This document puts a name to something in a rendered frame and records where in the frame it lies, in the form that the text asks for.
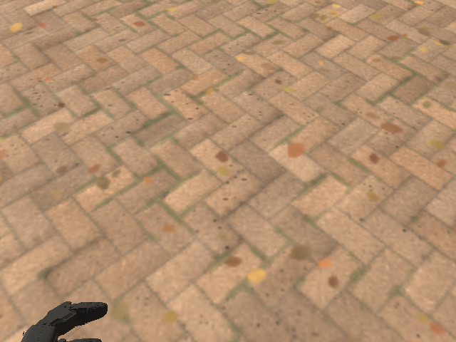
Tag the robot left hand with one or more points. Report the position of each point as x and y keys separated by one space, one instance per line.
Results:
x=62 y=319

